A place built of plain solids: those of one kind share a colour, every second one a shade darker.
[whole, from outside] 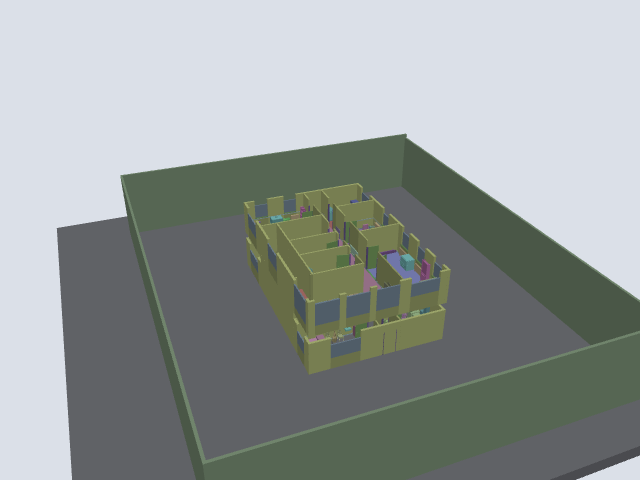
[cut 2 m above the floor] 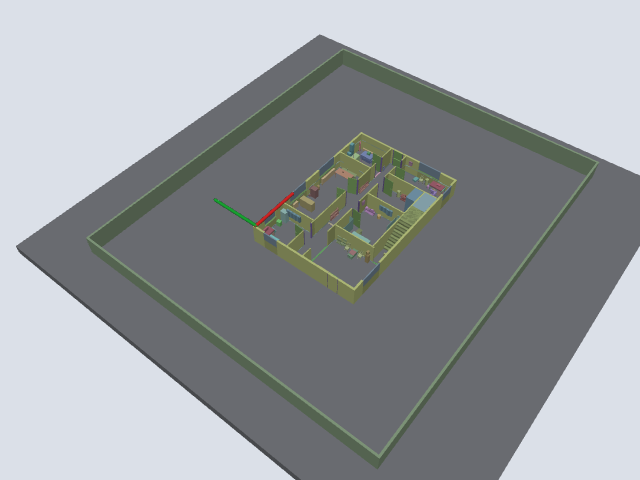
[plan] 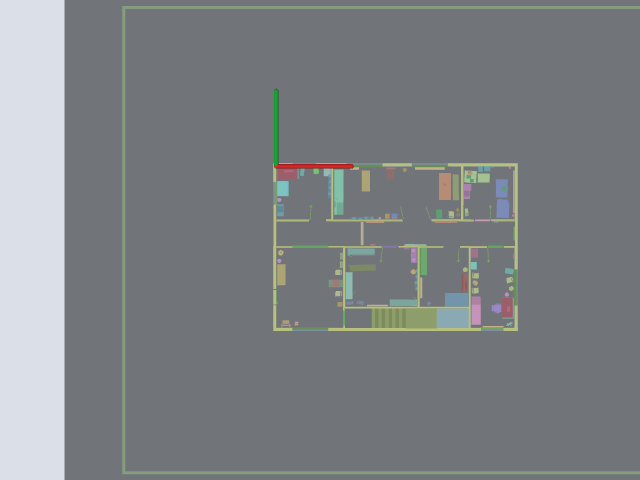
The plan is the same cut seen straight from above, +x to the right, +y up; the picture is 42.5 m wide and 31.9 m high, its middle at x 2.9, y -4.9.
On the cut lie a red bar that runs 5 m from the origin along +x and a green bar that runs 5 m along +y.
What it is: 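A works' own office and amenities block on a factory's ground, two floors round a stairwell, for the staff and hands of a middling works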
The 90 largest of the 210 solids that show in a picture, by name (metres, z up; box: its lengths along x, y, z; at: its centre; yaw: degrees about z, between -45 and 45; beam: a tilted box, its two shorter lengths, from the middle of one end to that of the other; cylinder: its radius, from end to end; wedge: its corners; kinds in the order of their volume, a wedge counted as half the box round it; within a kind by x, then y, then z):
{
 "yard_bound_1": {"box": [0.2, 31.12, 6.45], "at": [-10.14, -4.9, 3.17]},
 "yard_bound_2": {"box": [37.01, 0.2, 6.45], "at": [8.27, -20.36, 3.17]},
 "yard_bound_3": {"box": [37.01, 0.2, 6.05], "at": [8.27, 10.55, 2.98]},
 "yard_bound_4": {"box": [0.2, 31.12, 6.45], "at": [26.67, -4.9, 3.17]},
 "stair_insitu_1": {"box": [4.32, 1.35, 0.23], "at": [8.49, -10.11, 0.07]},
 "stair_insitu_2": {"box": [4.1, 1.35, 0.42], "at": [8.6, -10.11, 0.16]},
 "stair_insitu_3": {"box": [3.87, 1.35, 0.6], "at": [8.72, -10.11, 0.25]},
 "stair_insitu_4": {"box": [3.64, 1.35, 0.79], "at": [8.83, -10.11, 0.34]},
 "stair_insitu_5": {"box": [3.42, 1.35, 0.97], "at": [8.94, -10.11, 0.44]},
 "stair_insitu_6": {"box": [3.19, 1.35, 1.16], "at": [9.06, -10.11, 0.53]},
 "stair_insitu_7": {"box": [2.96, 1.35, 1.34], "at": [9.17, -10.11, 0.62]},
 "stair_insitu_8": {"box": [2.74, 1.35, 1.53], "at": [9.28, -10.11, 0.71]},
 "stair_insitu_9": {"box": [2.51, 1.35, 1.72], "at": [9.4, -10.11, 0.81]},
 "stair_insitu_10": {"box": [2.28, 1.35, 1.9], "at": [9.51, -10.11, 0.9]},
 "stair_insitu_11": {"box": [2.06, 1.35, 2.08], "at": [9.62, -10.11, 0.99]},
 "stair_insitu_12": {"box": [1.83, 1.35, 2.27], "at": [9.74, -10.11, 1.08]},
 "stair_insitu_13": {"box": [1.61, 1.35, 2.46], "at": [9.85, -10.11, 1.18]},
 "stair_insitu_14": {"box": [0.25, 1.35, 3.56], "at": [10.53, -10.11, 1.73]},
 "wall_1": {"box": [0.2, 0.96, 2.95], "at": [-0.1, -10.47, 4.92]},
 "wall_2": {"box": [0.2, 5.6, 2.85], "at": [-0.1, -8.15, 1.38]},
 "wall_3": {"box": [0.2, 1.51, 2.95], "at": [-0.1, -8.05, 4.92]},
 "wall_4": {"box": [0.2, 1.75, 2.85], "at": [-0.1, -4.47, 1.38]},
 "wall_5": {"box": [0.2, 1.75, 2.95], "at": [-0.1, -4.47, 4.92]},
 "wall_6": {"box": [0.2, 1.06, 2.85], "at": [-0.1, -3.08, 1.38]},
 "wall_7": {"box": [0.2, 3.8, 2.95], "at": [-0.1, -1.7, 4.92]},
 "wall_8": {"box": [0.2, 1.26, 2.85], "at": [-0.1, -0.42, 1.38]},
 "wall_9": {"box": [1.06, 0.2, 2.95], "at": [0.33, 0.1, 4.92]},
 "wall_10": {"box": [1.26, 0.2, 2.85], "at": [0.42, -10.85, 1.38]},
 "wall_11": {"box": [1.26, 0.2, 2.95], "at": [0.42, -10.85, 4.92]},
 "wall_12": {"box": [1.31, 0.2, 2.85], "at": [0.45, 0.1, 1.38]},
 "wall_13": {"box": [2.41, 0.2, 1.15], "at": [2.25, -10.85, 0.53]},
 "wall_14": {"box": [2.41, 0.2, 1.15], "at": [2.25, -10.85, 4.03]},
 "wall_15": {"box": [1.11, 0.2, 2.85], "at": [3.15, 0.1, 1.38]},
 "wall_16": {"box": [0.06, 3.6, 2.95], "at": [3.58, -1.8, 4.92]},
 "wall_17": {"box": [0.06, 3.6, 2.85], "at": [3.67, -1.8, 1.38]},
 "wall_18": {"box": [0.06, 3.6, 2.85], "at": [3.73, -1.8, 1.38]},
 "wall_19": {"box": [1.06, 0.2, 2.85], "at": [3.98, -10.85, 1.38]},
 "wall_20": {"box": [1.06, 0.2, 2.95], "at": [3.98, -10.85, 4.92]},
 "wall_21": {"box": [1.81, 0.2, 2.95], "at": [4.45, 0.1, 4.92]},
 "wall_22": {"box": [0.06, 4.05, 2.85], "at": [4.47, -7.38, 1.38]},
 "wall_23": {"box": [0.06, 4.05, 2.85], "at": [4.53, -7.38, 1.38]},
 "wall_24": {"box": [0.06, 4.05, 2.95], "at": [4.53, -7.38, 4.92]},
 "wall_25": {"box": [2.36, 0.2, 2.95], "at": [5.67, -10.85, 4.92]},
 "wall_26": {"box": [2.41, 0.2, 1.05], "at": [5.85, 0.1, 0.47]},
 "wall_27": {"box": [4.71, 0.06, 2.85], "at": [6.05, -3.63, 1.38]},
 "wall_28": {"box": [3.15, 0.06, 2.95], "at": [6.08, -9.43, 4.92]},
 "wall_29": {"box": [4.95, 0.06, 3.75], "at": [6.97, -9.43, 1.82]},
 "wall_30": {"box": [4.95, 0.06, 2.85], "at": [6.97, -9.37, 1.38]},
 "wall_31": {"box": [1.81, 0.2, 2.95], "at": [7.4, 0.1, 4.92]},
 "wall_32": {"box": [0.06, 4.05, 2.95], "at": [7.68, -7.38, 4.92]},
 "wall_33": {"box": [2.26, 0.2, 1.25], "at": [7.97, -10.85, 4.08]},
 "wall_34": {"box": [1.96, 0.2, 2.85], "at": [8.03, 0.1, 1.38]},
 "wall_35": {"box": [0.06, 3.6, 2.95], "at": [8.33, -1.8, 4.92]},
 "wall_36": {"box": [8.35, 0.2, 3.75], "at": [8.68, -10.85, 1.82]},
 "wall_37": {"box": [0.06, 4.05, 2.85], "at": [9.42, -7.38, 1.38]},
 "wall_38": {"box": [0.06, 4.05, 2.95], "at": [10.03, -7.38, 4.92]},
 "wall_39": {"box": [1.36, 0.2, 2.95], "at": [10.82, 0.1, 4.92]},
 "wall_40": {"box": [3.76, 0.2, 2.95], "at": [10.97, -10.85, 4.92]},
 "wall_41": {"box": [3.4, 0.06, 2.85], "at": [11.15, -9.37, 1.38]},
 "wall_42": {"box": [2.85, 0.06, 2.95], "at": [11.43, -9.43, 4.92]},
 "wall_43": {"box": [0.96, 0.2, 2.85], "at": [11.88, 0.1, 1.38]},
 "wall_44": {"box": [0.06, 3.6, 2.85], "at": [12.32, -1.8, 1.38]},
 "wall_45": {"box": [0.06, 3.6, 2.85], "at": [12.38, -1.8, 1.38]},
 "wall_46": {"box": [0.06, 4.05, 2.85], "at": [12.82, -7.38, 1.38]},
 "wall_47": {"box": [0.06, 4.05, 2.85], "at": [12.88, -7.38, 1.38]},
 "wall_48": {"box": [0.06, 4.11, 2.95], "at": [12.88, -7.34, 4.92]},
 "wall_49": {"box": [1.31, 0.2, 2.95], "at": [13.35, 0.1, 4.92]},
 "wall_50": {"box": [4.07, 0.06, 2.95], "at": [13.82, -3.63, 4.92]},
 "wall_51": {"box": [3.7, 0.2, 2.85], "at": [14.2, 0.1, 1.38]},
 "wall_52": {"box": [0.96, 0.2, 2.85], "at": [15.57, -10.85, 1.38]},
 "wall_53": {"box": [0.86, 0.2, 2.95], "at": [15.62, 0.1, 4.92]},
 "wall_54": {"box": [0.2, 1.71, 2.85], "at": [15.95, -10.1, 1.38]},
 "wall_55": {"box": [0.2, 2.41, 1.05], "at": [15.95, -8.05, 0.47]},
 "wall_56": {"box": [0.2, 1.51, 2.85], "at": [15.95, -6.1, 1.38]},
 "wall_57": {"box": [0.2, 1.75, 2.85], "at": [15.95, -4.47, 1.38]},
 "wall_58": {"box": [0.2, 2.41, 1.35], "at": [15.95, -1.8, 4.12]},
 "wall_59": {"box": [0.2, 3.8, 2.85], "at": [15.95, -1.7, 1.38]},
 "wall_60": {"box": [0.2, 0.81, 2.95], "at": [15.95, -0.2, 4.92]},
 "shut_cell_1": {"box": [2.14, 1.29, 3.5], "at": [11.72, -10.11, 1.7]},
 "raised_floor_drawing_1": {"box": [7.68, 3.73, 0.25], "at": [12.07, -1.8, 3.58]},
 "raised_floor_gallery_1": {"box": [12.98, 1.88, 0.25], "at": [6.42, -4.47, 3.58]},
 "wc_cubicles_1": {"box": [1.54, 0.91, 2.08], "at": [11.98, -8.87, 0.99]},
 "lockers_two_tier_1": {"box": [0.45, 1.8, 1.85], "at": [4.84, -7.93, 0.88]},
 "counter_1": {"box": [0.55, 1.4, 0.95], "at": [0.33, -7.21, 0.57]},
 "counter_2": {"box": [0.55, 1.4, 0.95], "at": [5.94, -0.98, 0.57]},
 "plan_chest_small_1": {"box": [0.69, 0.97, 0.95], "at": [0.41, -1.49, 0.42]},
 "plan_chest_small_2": {"box": [0.97, 0.69, 1.02], "at": [10.9, -0.41, 4.16]},
 "crate_1": {"box": [0.8, 0.8, 0.95], "at": [12.9, -0.7, 0.42], "yaw": -3.0},
 "pallet_stack_1": {"box": [0.77, 1.18, 0.63], "at": [14.98, -1.46, 0.26], "yaw": -0.7},
 "window_pane_1": {"box": [2.4, 0.1, 1.96], "at": [14.35, -10.9, 5.12]}
}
